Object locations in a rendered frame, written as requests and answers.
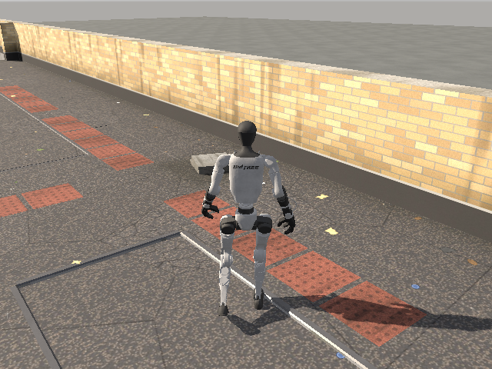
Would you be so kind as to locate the robot left forearm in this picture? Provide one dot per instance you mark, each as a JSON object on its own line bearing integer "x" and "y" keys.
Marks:
{"x": 208, "y": 199}

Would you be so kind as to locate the right robot upper arm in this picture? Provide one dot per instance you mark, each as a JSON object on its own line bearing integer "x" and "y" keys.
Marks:
{"x": 275, "y": 176}

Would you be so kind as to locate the left robot hand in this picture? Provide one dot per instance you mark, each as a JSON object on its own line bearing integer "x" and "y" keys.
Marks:
{"x": 204, "y": 211}

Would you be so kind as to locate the robot right forearm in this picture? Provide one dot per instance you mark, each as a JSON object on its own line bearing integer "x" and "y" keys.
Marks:
{"x": 285, "y": 205}

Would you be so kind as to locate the right robot hand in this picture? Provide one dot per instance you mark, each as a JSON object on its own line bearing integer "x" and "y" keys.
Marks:
{"x": 290, "y": 222}

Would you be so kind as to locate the robot right shin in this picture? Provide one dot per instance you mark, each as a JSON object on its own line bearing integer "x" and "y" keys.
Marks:
{"x": 259, "y": 273}

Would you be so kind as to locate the robot right thigh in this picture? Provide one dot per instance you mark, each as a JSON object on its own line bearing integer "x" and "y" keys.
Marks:
{"x": 264, "y": 226}

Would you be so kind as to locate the left robot upper arm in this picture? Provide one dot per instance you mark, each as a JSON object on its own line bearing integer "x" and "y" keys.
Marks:
{"x": 217, "y": 174}

